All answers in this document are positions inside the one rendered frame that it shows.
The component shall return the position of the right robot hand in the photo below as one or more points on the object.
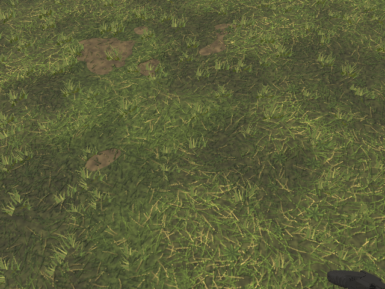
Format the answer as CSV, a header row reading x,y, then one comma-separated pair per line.
x,y
355,280

